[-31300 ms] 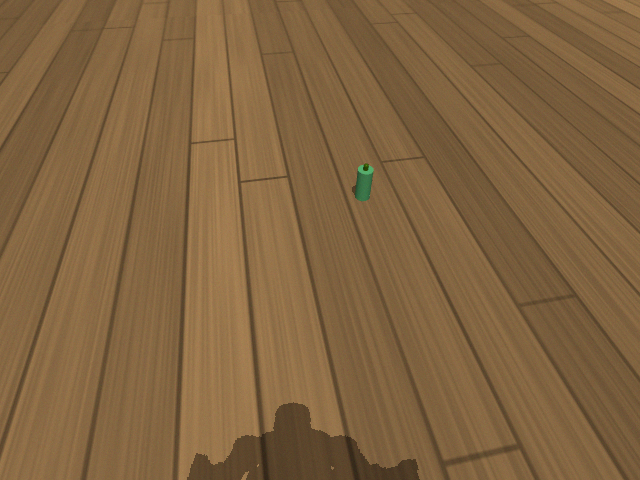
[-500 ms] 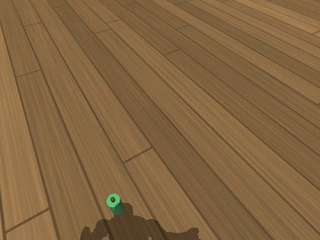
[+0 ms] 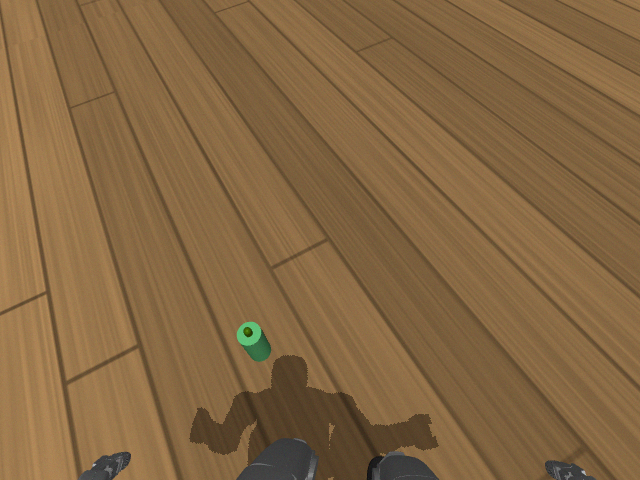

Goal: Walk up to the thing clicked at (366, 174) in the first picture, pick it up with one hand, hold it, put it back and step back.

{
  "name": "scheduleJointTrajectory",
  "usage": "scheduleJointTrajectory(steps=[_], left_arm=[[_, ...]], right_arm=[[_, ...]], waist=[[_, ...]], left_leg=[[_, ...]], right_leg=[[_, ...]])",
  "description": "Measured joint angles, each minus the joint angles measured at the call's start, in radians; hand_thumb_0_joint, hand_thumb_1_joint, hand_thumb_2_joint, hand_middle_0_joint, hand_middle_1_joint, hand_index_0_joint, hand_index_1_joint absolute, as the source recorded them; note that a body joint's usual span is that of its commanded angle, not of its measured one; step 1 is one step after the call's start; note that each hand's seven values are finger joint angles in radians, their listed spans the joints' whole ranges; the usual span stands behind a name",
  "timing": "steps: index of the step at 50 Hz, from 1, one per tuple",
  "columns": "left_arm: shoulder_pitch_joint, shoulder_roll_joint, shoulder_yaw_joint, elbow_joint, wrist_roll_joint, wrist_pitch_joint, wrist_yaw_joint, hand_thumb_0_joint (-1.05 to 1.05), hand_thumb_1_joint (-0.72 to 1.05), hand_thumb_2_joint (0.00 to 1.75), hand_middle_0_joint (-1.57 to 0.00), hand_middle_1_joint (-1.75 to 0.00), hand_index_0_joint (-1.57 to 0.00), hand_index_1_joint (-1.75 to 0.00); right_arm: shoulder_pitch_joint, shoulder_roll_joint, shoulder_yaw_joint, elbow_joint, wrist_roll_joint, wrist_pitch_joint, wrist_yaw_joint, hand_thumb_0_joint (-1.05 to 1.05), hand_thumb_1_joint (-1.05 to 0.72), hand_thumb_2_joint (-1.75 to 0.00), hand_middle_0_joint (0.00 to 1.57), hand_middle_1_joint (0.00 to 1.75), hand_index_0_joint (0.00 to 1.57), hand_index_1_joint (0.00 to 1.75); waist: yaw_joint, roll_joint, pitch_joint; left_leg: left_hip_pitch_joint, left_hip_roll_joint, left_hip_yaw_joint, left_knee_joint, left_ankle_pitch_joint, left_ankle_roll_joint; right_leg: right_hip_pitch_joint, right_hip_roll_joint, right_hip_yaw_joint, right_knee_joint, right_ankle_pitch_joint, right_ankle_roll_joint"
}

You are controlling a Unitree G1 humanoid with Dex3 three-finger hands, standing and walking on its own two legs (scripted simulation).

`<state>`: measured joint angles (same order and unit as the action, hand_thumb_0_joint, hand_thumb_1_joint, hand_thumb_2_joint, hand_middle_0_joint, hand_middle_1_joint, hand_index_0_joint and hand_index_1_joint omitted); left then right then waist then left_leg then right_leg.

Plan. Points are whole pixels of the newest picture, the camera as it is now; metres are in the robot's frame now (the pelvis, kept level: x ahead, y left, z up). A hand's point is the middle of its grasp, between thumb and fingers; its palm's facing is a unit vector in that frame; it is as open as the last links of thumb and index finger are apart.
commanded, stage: step back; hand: left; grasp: from the side
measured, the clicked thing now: (253, 340) +0.50 +0.28 -0.67
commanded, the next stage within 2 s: none
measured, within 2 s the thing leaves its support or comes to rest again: neither
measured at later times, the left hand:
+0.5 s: hand out of the picture -0.07 +0.34 -0.15, palm faces +0.02 -0.92 -0.39, open 7.4 cm
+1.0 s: hand out of the picture -0.16 +0.32 -0.13, palm faces -0.04 -0.90 -0.43, open 7.4 cm
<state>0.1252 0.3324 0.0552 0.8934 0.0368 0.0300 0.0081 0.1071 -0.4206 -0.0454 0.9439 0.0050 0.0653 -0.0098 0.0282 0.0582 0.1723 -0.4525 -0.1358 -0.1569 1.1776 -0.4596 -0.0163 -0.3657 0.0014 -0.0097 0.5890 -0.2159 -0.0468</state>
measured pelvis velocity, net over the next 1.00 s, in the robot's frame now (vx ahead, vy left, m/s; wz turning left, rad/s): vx -0.30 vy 0.05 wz -0.01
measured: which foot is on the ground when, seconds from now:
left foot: up 0.00-0.20, down 0.22-0.74, up 0.76-1.00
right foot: down 0.00-0.24, up 0.26-0.66, down 0.68-1.00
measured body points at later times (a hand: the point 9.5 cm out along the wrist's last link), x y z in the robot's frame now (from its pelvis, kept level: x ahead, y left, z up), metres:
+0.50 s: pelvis -0.14 +0.05 +0.01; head -0.09 +0.08 +0.45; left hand -0.07 +0.38 -0.13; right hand -0.03 -0.26 -0.10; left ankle -0.08 +0.14 -0.73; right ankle -0.19 -0.11 -0.64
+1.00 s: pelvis -0.30 +0.05 +0.00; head -0.24 +0.04 +0.44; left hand -0.16 +0.36 -0.10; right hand -0.25 -0.28 -0.13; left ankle -0.34 +0.18 -0.71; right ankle -0.26 -0.08 -0.73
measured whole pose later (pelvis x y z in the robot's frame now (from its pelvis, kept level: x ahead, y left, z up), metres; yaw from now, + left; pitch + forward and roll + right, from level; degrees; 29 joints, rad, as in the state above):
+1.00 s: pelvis -0.30 +0.05 +0.00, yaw -1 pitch -1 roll +0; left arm 0.14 0.36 0.08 0.78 0.05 0.05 0.01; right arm 0.23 -0.41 -0.05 0.91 -0.01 0.05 -0.02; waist -0.01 0.02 0.14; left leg -0.30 -0.05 -0.09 0.82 -0.45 -0.02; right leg -0.35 -0.03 0.00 0.63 -0.27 0.01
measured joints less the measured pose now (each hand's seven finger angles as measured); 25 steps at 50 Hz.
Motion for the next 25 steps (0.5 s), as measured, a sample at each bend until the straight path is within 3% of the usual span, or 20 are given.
scheduleJointTrajectory(steps=[6, 10, 12, 14, 16, 18, 20, 25], left_arm=[[-0.03, -0.004, 0.006, -0.071, -0.01, -0.008, 0.013, 0.01, 0.9, 0.9, -0.21, -0.3, -0.21, -0.3], [-0.039, 0.02, 0.005, -0.084, -0.011, 0.009, 0.007, 0.01, 0.9, 0.9, -0.21, -0.3, -0.21, -0.3], [-0.045, 0.044, 0.009, -0.075, -0.014, 0.022, 0.006, 0.01, 0.9, 0.9, -0.2, -0.3, -0.21, -0.3], [-0.03, 0.047, 0.016, -0.053, -0.014, 0.033, 0.01, 0.01, 0.9, 0.9, -0.2, -0.3, -0.21, -0.3], [-0.01, 0.045, 0.019, -0.028, -0.011, 0.039, 0.012, 0.01, 0.9, 0.9, -0.2, -0.3, -0.2, -0.3], [0.008, 0.052, 0.026, -0.02, -0.021, 0.037, 0.01, 0.01, 0.9, 0.9, -0.2, -0.3, -0.2, -0.3], [0.028, 0.063, 0.034, -0.025, -0.027, 0.028, 0.009, 0.01, 0.9, 0.9, -0.2, -0.3, -0.2, -0.3], [0.077, 0.087, 0.043, -0.021, -0.021, 0.018, 0.012, 0.01, 0.9, 0.9, -0.2, -0.3, -0.2, -0.3]], right_arm=[[0.035, 0.002, 0.01, 0.009, -0.017, 0.008, -0.009, 0.0, -0.9, -0.9, 0.21, 0.3, 0.2, 0.3], [0.037, 0.014, 0.005, -0.007, -0.023, -0.003, 0.006, 0.0, -0.9, -0.9, 0.21, 0.3, 0.2, 0.3], [0.037, 0.033, -0.001, -0.007, -0.031, -0.01, 0.015, 0.0, -0.9, -0.9, 0.21, 0.3, 0.2, 0.3], [0.05, 0.043, 0.002, -0.01, -0.042, -0.007, 0.029, 0.0, -0.9, -0.9, 0.21, 0.3, 0.2, 0.3], [0.064, 0.045, 0.005, -0.008, -0.049, -0.005, 0.033, 0.0, -0.9, -0.9, 0.21, 0.3, 0.2, 0.3], [0.074, 0.054, 0.009, -0.005, -0.057, -0.004, 0.026, 0.0, -0.9, -0.9, 0.21, 0.3, 0.2, 0.3], [0.07, 0.06, 0.011, -0.007, -0.054, -0.005, 0.021, 0.0, -0.9, -0.9, 0.21, 0.3, 0.2, 0.3], [0.019, 0.064, 0.005, -0.052, -0.035, -0.026, 0.012, 0.0, -0.9, -0.9, 0.21, 0.3, 0.2, 0.3]], waist=[[-0.01, -0.008, 0.027], [-0.028, -0.035, 0.033], [-0.028, -0.087, 0.04], [-0.027, -0.098, 0.019], [-0.054, -0.072, -0.009], [-0.056, -0.072, -0.034], [-0.039, -0.081, -0.047], [-0.009, -0.095, -0.018]], left_leg=[[0.11, 0.055, 0.044, -0.21, -0.057, -0.008], [0.185, 0.096, 0.103, -0.424, 0.007, 0.024], [0.203, 0.073, 0.135, -0.464, 0.069, 0.047], [0.197, 0.08, 0.151, -0.463, 0.078, 0.062], [0.191, 0.105, 0.128, -0.489, 0.105, 0.07], [0.191, 0.114, 0.124, -0.555, 0.156, 0.067], [0.183, 0.118, 0.139, -0.614, 0.205, 0.069], [0.14, 0.125, 0.183, -0.649, 0.268, 0.081]], right_leg=[[-0.026, -0.026, -0.039, 0.011, 0.035, 0.014], [-0.059, -0.046, -0.052, 0.045, 0.055, 0.037], [-0.077, -0.071, -0.025, 0.08, 0.05, 0.044], [-0.114, -0.02, 0.045, 0.188, -0.156, 0.043], [-0.149, 0.065, 0.101, 0.388, -0.263, 0.045], [-0.167, 0.116, 0.149, 0.548, -0.248, 0.041], [-0.164, 0.138, 0.178, 0.638, -0.217, 0.042], [-0.06, 0.101, 0.178, 0.594, -0.209, 0.085]])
